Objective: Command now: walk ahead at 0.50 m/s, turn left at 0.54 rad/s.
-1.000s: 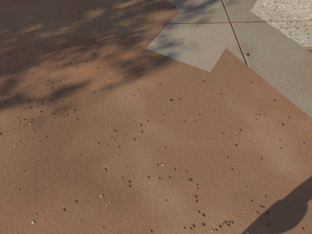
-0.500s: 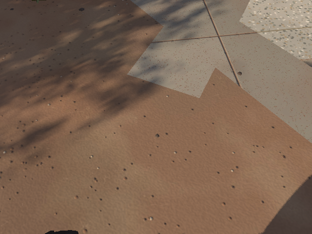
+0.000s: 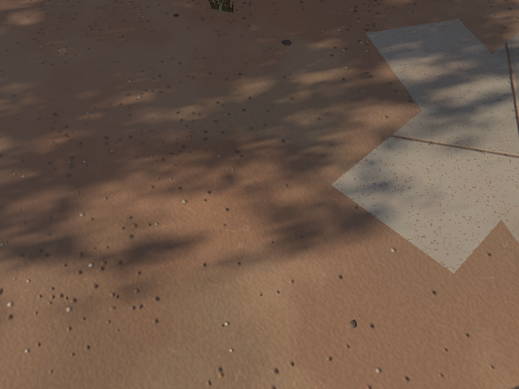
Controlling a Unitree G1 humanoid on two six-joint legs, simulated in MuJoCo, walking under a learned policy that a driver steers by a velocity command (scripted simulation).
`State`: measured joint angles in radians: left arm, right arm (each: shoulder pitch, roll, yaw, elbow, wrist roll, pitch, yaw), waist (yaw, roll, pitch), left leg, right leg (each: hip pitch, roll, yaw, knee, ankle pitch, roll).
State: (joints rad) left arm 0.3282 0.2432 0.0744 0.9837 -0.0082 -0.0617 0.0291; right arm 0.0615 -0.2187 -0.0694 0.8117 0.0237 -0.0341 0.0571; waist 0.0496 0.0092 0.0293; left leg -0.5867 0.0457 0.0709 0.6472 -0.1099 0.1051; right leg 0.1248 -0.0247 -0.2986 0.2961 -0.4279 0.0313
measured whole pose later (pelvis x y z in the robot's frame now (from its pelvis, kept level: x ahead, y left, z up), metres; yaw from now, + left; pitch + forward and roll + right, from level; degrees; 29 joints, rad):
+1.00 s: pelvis +0.52 +0.12 +0.01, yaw +32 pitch +3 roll -2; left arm 0.37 0.29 0.07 0.92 -0.03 -0.07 -0.01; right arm 0.04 -0.25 -0.05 0.62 0.02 -0.04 0.04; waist 0.10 0.02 0.03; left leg -0.55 0.05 0.01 0.57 -0.11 0.07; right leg 0.07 -0.04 -0.18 0.28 -0.37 0.05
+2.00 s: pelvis +1.03 +0.33 +0.02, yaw +11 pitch +2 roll -1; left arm 0.30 0.27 0.05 0.79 -0.01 -0.07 -0.01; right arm 0.09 -0.27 -0.04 0.74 0.01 -0.09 0.03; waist 0.06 0.04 0.02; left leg -0.63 0.08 -0.02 0.57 0.09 0.00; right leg -0.01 0.10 0.05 0.27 -0.30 -0.07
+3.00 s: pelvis +1.56 +0.53 +0.02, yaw +27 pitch +2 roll -1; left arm 0.40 0.28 0.05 0.83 -0.02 -0.07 -0.01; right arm 0.07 -0.27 -0.03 0.68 0.01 -0.08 0.03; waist 0.11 0.04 0.02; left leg -0.60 0.07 -0.05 0.58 0.01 -0.01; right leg -0.04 0.05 0.01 0.27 -0.28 -0.03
